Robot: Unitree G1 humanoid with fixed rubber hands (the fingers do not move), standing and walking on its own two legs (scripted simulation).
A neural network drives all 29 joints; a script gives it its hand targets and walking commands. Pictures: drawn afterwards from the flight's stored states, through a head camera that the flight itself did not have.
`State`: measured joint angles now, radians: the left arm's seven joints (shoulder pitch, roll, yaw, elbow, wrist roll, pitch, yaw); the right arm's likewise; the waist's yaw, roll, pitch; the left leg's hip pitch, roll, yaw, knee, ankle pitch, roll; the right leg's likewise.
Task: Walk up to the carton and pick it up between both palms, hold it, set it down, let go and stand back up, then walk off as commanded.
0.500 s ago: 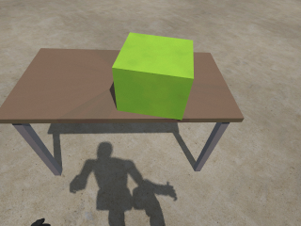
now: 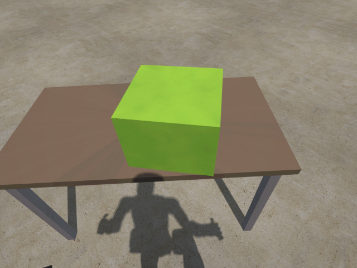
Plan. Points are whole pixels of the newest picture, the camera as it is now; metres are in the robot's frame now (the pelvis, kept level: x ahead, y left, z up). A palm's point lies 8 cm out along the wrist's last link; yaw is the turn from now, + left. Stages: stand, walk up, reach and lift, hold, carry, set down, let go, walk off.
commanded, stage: walk up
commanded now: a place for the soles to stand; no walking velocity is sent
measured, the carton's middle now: (175, 117) +0.60 +0.03 -0.02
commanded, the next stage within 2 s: none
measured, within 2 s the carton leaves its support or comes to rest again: neither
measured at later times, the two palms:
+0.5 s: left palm (21, 252) +0.19 +0.41 -0.10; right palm (285, 252) +0.20 -0.23 -0.09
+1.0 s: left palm (30, 238) +0.22 +0.39 -0.07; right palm (286, 238) +0.23 -0.26 -0.11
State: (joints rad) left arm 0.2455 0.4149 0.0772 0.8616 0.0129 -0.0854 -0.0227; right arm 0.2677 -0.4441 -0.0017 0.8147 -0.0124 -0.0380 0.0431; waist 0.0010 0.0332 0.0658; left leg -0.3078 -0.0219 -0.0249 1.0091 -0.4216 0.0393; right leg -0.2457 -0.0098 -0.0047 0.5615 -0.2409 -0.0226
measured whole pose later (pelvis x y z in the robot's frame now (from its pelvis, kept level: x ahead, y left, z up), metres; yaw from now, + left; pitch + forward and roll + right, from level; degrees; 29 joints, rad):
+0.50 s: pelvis +0.12 +0.09 +0.00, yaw +1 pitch -2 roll -2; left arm 0.25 0.42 0.08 0.83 0.01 -0.05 -0.01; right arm 0.27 -0.45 0.00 0.80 -0.01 -0.03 0.05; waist 0.00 0.03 0.09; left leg -0.36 -0.01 -0.02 0.59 -0.21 0.04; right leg -0.40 -0.01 0.00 0.96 -0.44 -0.02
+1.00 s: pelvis +0.15 +0.05 +0.00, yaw +2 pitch -3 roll +1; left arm 0.25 0.41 0.07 0.83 0.01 -0.06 0.01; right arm 0.27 -0.45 0.00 0.80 -0.01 0.00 0.02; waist 0.00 0.04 0.09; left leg -0.30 -0.03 -0.03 0.66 -0.39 0.04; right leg -0.28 -0.01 0.00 0.61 -0.29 -0.02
